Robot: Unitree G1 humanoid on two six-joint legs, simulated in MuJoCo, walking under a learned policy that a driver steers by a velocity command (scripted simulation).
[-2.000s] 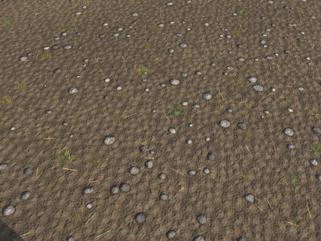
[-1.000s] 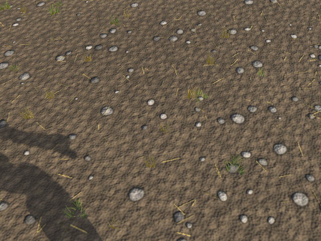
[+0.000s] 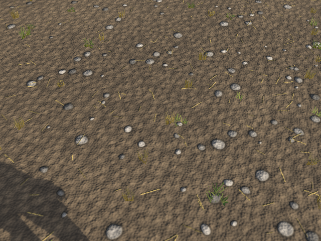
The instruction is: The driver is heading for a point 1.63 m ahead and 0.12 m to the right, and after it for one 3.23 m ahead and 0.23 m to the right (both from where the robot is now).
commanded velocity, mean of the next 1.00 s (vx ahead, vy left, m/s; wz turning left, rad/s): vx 0.41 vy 0.00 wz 0.00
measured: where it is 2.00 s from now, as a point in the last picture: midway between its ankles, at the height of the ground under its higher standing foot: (168, 138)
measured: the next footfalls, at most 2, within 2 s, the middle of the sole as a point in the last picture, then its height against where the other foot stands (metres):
right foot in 0.66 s outside the picture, level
left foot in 1.24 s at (144, 183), level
